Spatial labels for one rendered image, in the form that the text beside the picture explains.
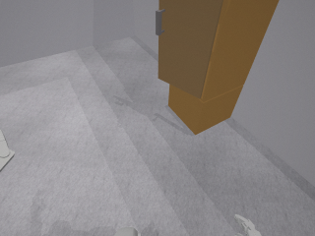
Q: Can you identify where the robot right hand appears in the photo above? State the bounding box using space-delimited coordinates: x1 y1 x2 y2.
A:
234 214 262 236

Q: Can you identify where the handle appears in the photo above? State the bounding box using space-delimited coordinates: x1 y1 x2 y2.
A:
156 9 165 36

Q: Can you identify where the cupboard door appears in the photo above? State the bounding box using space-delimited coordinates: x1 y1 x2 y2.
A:
157 0 223 99

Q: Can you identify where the robot left hand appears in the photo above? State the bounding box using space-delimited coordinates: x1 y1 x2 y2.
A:
0 129 15 172

